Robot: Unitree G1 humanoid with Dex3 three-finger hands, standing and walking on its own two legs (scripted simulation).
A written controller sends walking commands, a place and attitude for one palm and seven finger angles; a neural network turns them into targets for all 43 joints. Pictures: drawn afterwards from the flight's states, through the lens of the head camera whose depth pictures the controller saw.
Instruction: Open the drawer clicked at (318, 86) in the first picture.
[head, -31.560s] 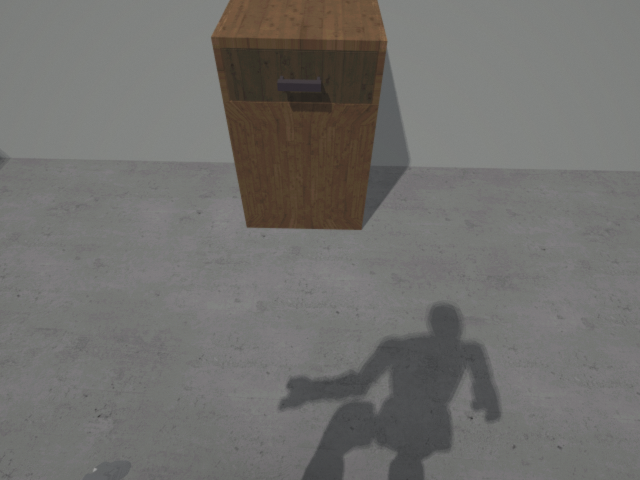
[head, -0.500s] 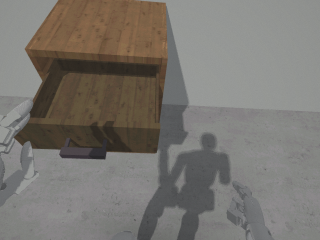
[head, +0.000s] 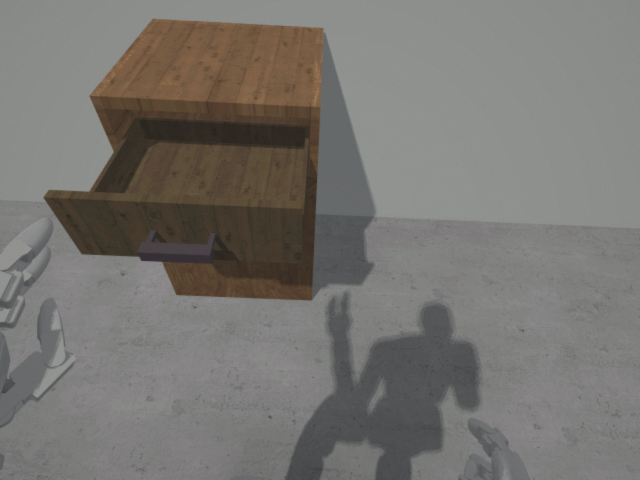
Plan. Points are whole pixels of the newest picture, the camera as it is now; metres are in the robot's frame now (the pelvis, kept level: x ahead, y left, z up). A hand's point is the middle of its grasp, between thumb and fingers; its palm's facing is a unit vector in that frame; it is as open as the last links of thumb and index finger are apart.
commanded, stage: stop stepping back and stand still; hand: left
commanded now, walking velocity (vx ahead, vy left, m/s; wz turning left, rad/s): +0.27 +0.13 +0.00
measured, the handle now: (179, 244) +0.52 +0.28 -0.09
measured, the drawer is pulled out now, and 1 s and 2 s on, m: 0.29 0.29 0.29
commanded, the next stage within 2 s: let the arm hang, fingers relaxed in 0.46 s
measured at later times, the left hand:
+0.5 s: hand (41, 398) +0.16 +0.23 +0.16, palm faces +0.38 -0.82 -0.43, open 7.4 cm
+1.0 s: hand out of the picture -0.06 +0.20 -0.17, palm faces +0.07 -0.98 -0.20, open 7.0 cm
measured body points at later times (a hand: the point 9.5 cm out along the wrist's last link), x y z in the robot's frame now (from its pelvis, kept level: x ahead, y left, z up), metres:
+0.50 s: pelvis -0.03 +0.00 +0.00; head -0.03 +0.00 +0.45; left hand +0.13 +0.27 +0.18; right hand +0.13 -0.23 -0.09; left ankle -0.03 +0.13 -0.74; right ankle -0.01 -0.10 -0.74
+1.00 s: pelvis -0.02 +0.01 +0.00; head +0.01 +0.02 +0.45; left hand -0.06 +0.25 -0.16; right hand -0.02 -0.22 -0.15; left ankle -0.03 +0.13 -0.74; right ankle -0.01 -0.10 -0.74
